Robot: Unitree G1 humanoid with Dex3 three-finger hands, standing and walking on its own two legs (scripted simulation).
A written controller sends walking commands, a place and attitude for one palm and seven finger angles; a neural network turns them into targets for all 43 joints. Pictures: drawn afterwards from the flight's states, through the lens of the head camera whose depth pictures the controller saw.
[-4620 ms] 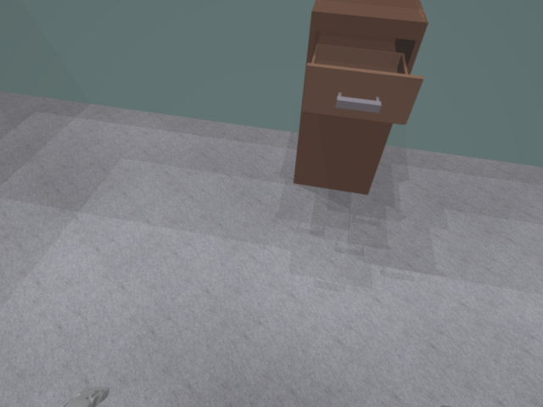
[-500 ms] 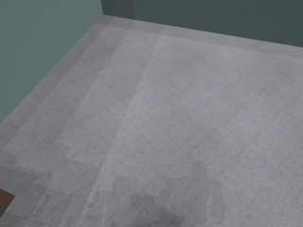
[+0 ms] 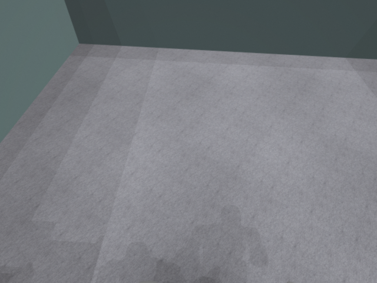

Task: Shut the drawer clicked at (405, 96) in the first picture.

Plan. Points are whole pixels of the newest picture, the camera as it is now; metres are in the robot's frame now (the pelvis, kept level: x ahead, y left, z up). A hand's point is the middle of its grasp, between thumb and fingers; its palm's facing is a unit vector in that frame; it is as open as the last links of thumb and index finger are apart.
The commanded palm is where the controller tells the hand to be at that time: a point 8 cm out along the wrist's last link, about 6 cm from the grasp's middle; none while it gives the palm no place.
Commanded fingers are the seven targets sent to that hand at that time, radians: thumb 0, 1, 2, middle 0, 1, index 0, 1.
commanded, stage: walk to a spot facing it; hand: left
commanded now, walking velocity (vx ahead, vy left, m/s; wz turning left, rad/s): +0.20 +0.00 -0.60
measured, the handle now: out of the picture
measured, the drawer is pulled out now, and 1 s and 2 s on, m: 0.29 0.29 0.29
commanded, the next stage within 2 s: turn to face it in 0.36 s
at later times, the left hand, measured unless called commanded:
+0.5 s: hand (137, 238) +0.25 +0.16 -0.17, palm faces -0.33 -0.92 -0.20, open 7.4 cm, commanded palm none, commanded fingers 0.00 0.90 0.90 -0.20 -0.30 -0.20 -0.30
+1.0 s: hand (135, 249) +0.23 +0.17 -0.19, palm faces -0.06 -0.98 -0.17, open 7.3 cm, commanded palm none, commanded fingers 0.00 0.90 0.90 -0.20 -0.30 -0.20 -0.30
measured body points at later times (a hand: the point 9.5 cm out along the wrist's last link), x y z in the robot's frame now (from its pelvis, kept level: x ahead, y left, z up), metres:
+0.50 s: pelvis +0.09 +0.01 -0.01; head +0.13 +0.00 +0.44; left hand +0.27 +0.21 -0.15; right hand -0.02 -0.20 -0.16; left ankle +0.05 +0.13 -0.74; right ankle +0.11 -0.12 -0.71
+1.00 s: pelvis +0.11 +0.00 -0.02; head +0.13 +0.02 +0.43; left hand +0.23 +0.22 -0.18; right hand +0.12 -0.25 -0.16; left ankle +0.14 +0.10 -0.74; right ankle +0.12 -0.11 -0.74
